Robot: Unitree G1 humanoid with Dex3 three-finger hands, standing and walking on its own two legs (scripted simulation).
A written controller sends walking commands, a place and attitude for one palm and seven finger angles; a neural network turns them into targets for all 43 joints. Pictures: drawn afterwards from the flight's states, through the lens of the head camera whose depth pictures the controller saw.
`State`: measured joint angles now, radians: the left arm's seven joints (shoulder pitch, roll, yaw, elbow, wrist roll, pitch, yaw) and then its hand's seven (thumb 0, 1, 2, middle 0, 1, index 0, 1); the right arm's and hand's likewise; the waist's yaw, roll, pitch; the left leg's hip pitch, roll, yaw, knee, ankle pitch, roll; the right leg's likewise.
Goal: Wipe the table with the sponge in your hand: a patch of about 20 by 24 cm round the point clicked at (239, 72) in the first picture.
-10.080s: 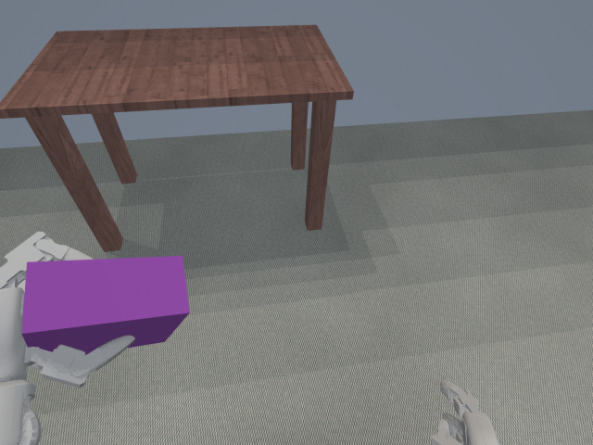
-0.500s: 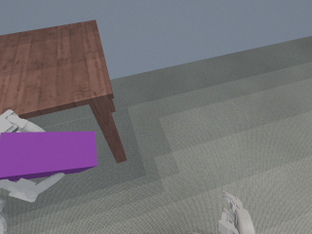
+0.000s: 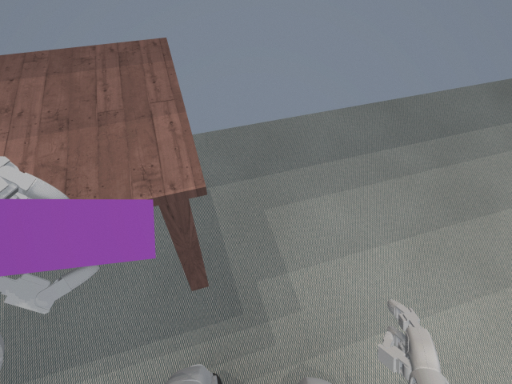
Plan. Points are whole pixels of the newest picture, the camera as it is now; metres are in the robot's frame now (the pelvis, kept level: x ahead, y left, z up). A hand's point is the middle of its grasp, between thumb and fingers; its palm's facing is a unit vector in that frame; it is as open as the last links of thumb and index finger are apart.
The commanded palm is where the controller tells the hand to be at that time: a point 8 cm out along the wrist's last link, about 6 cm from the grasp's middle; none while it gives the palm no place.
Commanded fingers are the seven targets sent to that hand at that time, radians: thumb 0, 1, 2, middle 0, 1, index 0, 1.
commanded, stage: come to a stop and stand still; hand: left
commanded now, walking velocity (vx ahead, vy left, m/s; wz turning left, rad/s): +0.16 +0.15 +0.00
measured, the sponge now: (95, 235) +0.25 +0.20 +0.16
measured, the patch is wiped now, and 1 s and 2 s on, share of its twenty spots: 0.00 0.00 0.00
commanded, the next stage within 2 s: look again from close up in 1.22 s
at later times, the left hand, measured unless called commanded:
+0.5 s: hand (69, 238) +0.24 +0.21 +0.17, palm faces +0.35 -0.84 -0.42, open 10.2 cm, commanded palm +0.18 +0.26 +0.19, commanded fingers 0.00 0.10 1.30 -1.20 -1.60 -1.20 -1.60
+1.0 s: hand (31, 297) +0.18 +0.22 +0.17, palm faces +0.38 -0.84 -0.39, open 10.2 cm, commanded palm +0.12 +0.28 +0.19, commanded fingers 0.00 0.10 1.30 -1.20 -1.60 -1.20 -1.60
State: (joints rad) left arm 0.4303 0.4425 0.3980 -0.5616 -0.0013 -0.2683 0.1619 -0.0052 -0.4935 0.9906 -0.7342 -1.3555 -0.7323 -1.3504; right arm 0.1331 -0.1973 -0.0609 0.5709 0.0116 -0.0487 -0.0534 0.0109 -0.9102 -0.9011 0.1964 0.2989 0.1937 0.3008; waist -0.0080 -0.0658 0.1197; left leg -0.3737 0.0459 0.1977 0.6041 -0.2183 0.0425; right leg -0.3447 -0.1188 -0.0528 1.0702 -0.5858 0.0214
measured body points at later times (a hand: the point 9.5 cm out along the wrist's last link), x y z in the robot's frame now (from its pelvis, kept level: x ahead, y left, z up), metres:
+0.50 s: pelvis +0.01 -0.01 +0.01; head +0.03 -0.02 +0.46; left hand +0.21 +0.26 +0.20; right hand +0.17 -0.25 -0.09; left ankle +0.01 +0.12 -0.69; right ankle +0.05 -0.08 -0.72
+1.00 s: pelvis -0.04 +0.00 +0.01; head -0.04 -0.01 +0.46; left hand +0.15 +0.27 +0.19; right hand +0.11 -0.21 -0.09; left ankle -0.01 +0.12 -0.72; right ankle +0.05 -0.08 -0.72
